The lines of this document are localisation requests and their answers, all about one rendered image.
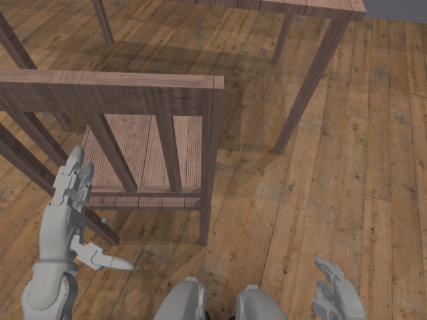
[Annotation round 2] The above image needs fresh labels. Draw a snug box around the right robot hand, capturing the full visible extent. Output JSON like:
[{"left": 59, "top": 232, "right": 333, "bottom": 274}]
[{"left": 312, "top": 257, "right": 367, "bottom": 320}]

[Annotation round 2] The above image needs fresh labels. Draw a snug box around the left robot hand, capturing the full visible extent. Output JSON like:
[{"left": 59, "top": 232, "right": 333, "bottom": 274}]
[{"left": 39, "top": 145, "right": 135, "bottom": 271}]

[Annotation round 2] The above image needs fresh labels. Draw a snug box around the chair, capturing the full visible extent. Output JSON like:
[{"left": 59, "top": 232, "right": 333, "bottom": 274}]
[{"left": 0, "top": 68, "right": 224, "bottom": 245}]

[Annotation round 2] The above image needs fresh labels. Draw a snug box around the robot thigh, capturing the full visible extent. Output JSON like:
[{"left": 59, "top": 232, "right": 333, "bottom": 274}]
[
  {"left": 236, "top": 289, "right": 288, "bottom": 320},
  {"left": 153, "top": 281, "right": 206, "bottom": 320}
]

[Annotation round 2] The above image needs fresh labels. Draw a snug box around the robot right thigh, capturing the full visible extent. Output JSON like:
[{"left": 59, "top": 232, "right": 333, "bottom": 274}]
[{"left": 236, "top": 289, "right": 288, "bottom": 320}]

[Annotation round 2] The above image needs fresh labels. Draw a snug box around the robot left thigh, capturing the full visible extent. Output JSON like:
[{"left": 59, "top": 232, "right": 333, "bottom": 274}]
[{"left": 153, "top": 281, "right": 206, "bottom": 320}]

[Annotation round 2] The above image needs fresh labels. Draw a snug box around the table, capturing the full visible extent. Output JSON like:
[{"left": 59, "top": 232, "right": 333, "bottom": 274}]
[{"left": 0, "top": 0, "right": 366, "bottom": 154}]

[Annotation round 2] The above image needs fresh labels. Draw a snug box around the left robot forearm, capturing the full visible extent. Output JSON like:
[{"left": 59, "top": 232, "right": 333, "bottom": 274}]
[{"left": 21, "top": 260, "right": 78, "bottom": 320}]

